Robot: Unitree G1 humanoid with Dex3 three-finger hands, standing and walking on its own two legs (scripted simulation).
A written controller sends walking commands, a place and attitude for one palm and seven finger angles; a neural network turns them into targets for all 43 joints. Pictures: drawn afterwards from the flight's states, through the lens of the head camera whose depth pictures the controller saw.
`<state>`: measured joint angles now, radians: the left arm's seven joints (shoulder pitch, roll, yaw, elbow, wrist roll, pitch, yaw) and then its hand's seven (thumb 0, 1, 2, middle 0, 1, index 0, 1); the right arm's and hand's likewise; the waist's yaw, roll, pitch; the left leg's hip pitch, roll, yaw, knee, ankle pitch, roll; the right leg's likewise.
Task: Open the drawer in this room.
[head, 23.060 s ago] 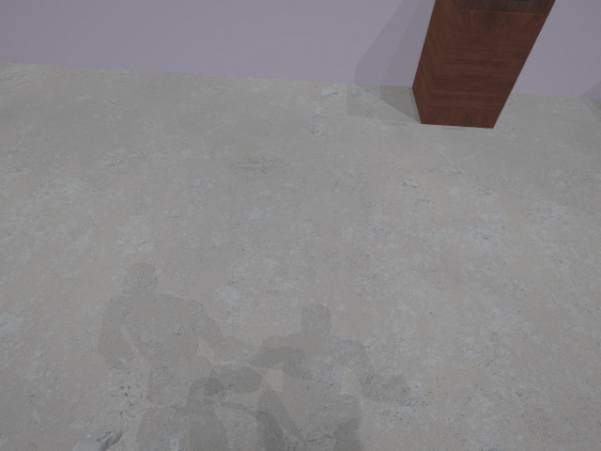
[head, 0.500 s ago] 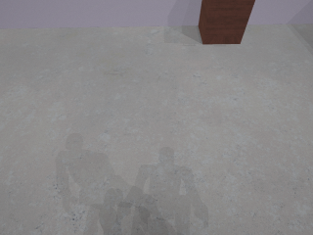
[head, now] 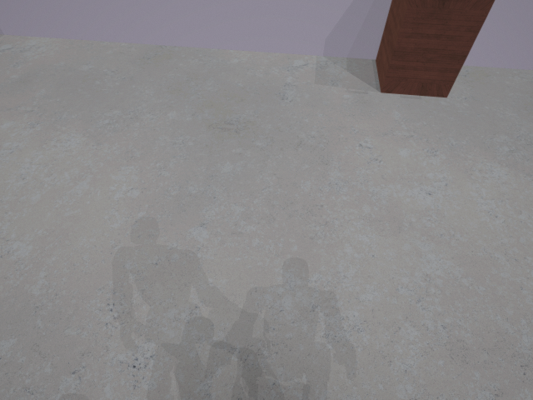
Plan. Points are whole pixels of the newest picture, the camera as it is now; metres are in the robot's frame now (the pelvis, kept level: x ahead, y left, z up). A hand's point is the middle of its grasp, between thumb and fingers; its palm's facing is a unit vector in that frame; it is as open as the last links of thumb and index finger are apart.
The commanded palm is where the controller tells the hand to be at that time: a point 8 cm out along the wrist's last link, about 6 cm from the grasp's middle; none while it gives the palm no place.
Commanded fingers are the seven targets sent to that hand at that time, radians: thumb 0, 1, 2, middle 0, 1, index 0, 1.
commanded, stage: stand and wait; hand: left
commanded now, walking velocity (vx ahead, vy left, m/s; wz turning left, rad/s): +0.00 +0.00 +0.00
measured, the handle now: out of the picture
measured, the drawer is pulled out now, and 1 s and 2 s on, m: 0.00 0.00 0.00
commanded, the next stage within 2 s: turn or walk to find it in 0.06 s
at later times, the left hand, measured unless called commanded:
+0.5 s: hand out of the picture -0.01 +0.17 -0.17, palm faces +0.06 -0.98 -0.18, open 7.4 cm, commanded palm none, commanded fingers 0.00 0.90 0.90 -0.20 -0.30 -0.20 -0.30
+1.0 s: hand out of the picture +0.00 +0.19 -0.18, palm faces -0.07 -0.96 -0.25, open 7.4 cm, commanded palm none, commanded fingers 0.00 0.90 0.90 -0.20 -0.30 -0.20 -0.30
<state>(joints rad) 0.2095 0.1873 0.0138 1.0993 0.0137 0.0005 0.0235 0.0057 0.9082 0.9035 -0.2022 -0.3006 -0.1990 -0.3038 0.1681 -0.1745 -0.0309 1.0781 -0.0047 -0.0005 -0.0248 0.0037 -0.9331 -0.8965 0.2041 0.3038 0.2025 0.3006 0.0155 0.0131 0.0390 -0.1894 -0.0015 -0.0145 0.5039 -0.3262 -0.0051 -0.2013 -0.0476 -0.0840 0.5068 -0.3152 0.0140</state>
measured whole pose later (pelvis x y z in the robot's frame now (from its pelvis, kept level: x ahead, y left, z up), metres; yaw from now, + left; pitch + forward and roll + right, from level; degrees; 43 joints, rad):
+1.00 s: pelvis -0.05 -0.01 -0.01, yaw -7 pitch -1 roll +0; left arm 0.23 0.21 0.06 1.06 0.03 0.04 0.00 0.01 0.91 0.90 -0.20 -0.30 -0.20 -0.30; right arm 0.22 -0.19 -0.05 1.07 -0.01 0.02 -0.03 0.01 -0.91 -0.90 0.20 0.30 0.20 0.30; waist 0.01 0.02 0.08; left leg -0.25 0.07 0.08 0.60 -0.33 -0.02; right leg -0.31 0.01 -0.01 0.62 -0.29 -0.02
